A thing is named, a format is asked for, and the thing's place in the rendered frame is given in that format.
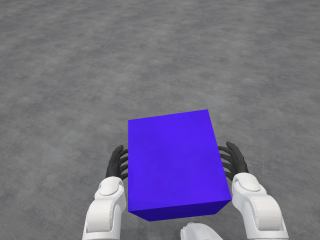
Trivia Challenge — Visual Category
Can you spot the left robot hand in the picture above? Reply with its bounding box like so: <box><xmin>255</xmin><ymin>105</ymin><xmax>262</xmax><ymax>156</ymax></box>
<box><xmin>105</xmin><ymin>145</ymin><xmax>128</xmax><ymax>181</ymax></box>

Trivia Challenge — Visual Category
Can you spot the robot left forearm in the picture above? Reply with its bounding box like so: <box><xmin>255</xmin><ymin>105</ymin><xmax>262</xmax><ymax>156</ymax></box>
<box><xmin>82</xmin><ymin>176</ymin><xmax>127</xmax><ymax>240</ymax></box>

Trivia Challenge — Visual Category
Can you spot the carton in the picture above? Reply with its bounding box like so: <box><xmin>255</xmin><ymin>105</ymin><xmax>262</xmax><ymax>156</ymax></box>
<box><xmin>128</xmin><ymin>109</ymin><xmax>232</xmax><ymax>222</ymax></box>

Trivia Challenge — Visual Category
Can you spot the robot right forearm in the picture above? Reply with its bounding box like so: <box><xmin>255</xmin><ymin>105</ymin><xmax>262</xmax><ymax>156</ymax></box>
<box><xmin>231</xmin><ymin>172</ymin><xmax>289</xmax><ymax>240</ymax></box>

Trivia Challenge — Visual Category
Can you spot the robot right thigh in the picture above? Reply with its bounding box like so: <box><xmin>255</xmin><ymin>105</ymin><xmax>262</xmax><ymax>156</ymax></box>
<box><xmin>180</xmin><ymin>223</ymin><xmax>223</xmax><ymax>240</ymax></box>

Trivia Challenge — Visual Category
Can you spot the right robot hand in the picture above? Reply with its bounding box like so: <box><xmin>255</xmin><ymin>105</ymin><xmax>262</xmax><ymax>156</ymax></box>
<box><xmin>218</xmin><ymin>141</ymin><xmax>249</xmax><ymax>182</ymax></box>

